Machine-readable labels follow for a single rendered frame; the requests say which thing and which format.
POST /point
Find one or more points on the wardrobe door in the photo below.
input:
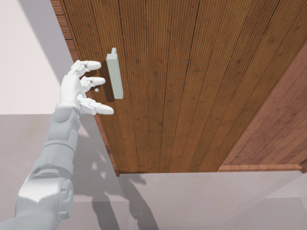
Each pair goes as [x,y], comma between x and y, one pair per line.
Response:
[278,132]
[194,73]

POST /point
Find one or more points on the robot left upper arm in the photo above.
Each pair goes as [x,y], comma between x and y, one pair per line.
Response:
[42,204]

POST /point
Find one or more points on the left robot forearm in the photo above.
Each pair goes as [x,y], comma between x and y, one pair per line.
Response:
[57,154]

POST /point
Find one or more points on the left robot hand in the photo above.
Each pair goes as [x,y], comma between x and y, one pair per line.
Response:
[71,88]

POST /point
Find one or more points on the handle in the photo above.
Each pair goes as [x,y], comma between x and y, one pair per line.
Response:
[114,72]

